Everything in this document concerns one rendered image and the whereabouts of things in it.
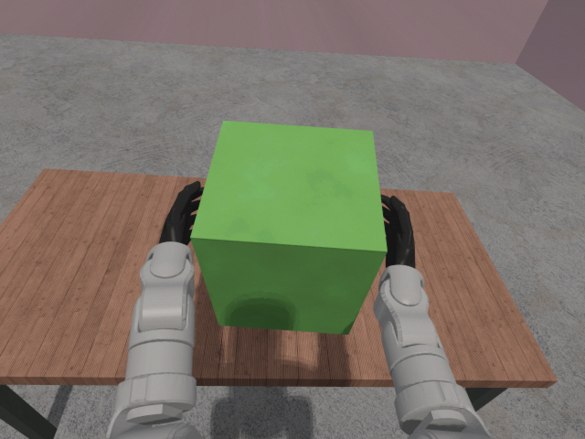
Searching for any left robot forearm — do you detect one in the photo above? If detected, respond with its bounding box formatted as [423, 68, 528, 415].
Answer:
[105, 241, 197, 439]

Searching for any carton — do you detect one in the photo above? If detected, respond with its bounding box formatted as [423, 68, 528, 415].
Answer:
[190, 121, 388, 335]

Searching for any robot right hand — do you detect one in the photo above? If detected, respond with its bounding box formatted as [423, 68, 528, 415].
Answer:
[380, 195, 415, 268]

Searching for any robot left hand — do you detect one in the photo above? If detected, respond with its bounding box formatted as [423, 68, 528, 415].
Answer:
[159, 181, 204, 246]

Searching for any right robot forearm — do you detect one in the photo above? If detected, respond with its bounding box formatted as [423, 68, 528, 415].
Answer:
[373, 265, 494, 439]

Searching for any table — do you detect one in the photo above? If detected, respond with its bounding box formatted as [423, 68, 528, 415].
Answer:
[0, 168, 558, 439]

